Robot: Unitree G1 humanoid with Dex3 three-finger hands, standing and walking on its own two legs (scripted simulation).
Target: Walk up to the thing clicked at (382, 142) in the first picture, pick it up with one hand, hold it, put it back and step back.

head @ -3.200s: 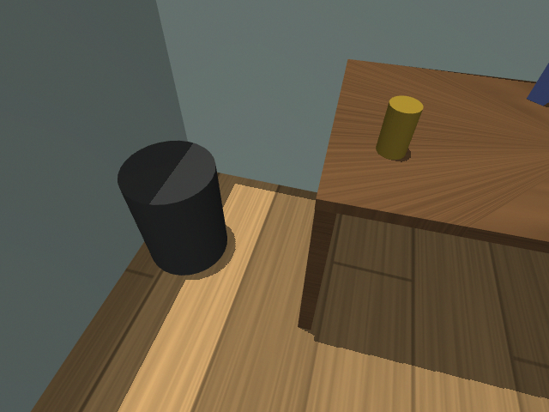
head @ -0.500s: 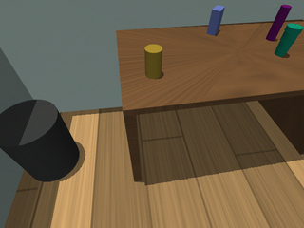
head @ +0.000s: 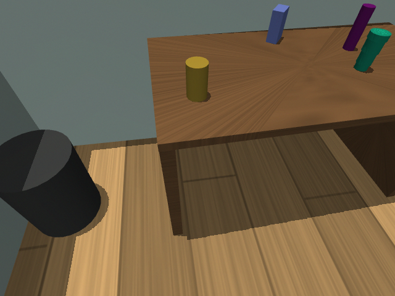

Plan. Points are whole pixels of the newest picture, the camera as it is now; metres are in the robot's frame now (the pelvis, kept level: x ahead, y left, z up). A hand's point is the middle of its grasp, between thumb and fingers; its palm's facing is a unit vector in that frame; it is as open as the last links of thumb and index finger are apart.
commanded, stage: walk up
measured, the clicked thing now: (197, 79) +0.77 +0.02 +0.02
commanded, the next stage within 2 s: stand in 0.16 s
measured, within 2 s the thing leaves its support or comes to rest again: neither
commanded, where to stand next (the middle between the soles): +0.04 -0.01 m, yaw +3 degrees
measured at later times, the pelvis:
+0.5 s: pelvis +0.00 +0.00 +0.00, yaw +1 degrees
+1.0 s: pelvis -0.01 +0.00 +0.00, yaw +2 degrees
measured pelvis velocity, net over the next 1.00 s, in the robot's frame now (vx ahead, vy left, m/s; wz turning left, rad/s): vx -0.01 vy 0.00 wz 0.03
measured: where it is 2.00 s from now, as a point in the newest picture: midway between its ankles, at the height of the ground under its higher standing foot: outside the picture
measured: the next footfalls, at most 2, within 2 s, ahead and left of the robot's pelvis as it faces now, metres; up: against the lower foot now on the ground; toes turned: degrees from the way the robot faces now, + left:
none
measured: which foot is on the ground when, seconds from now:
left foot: down 0.00-1.00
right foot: down 0.00-1.00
